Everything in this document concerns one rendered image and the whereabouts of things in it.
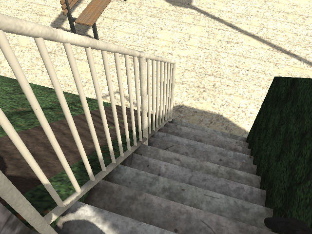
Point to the robot right hand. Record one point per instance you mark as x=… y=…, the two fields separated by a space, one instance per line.
x=287 y=225

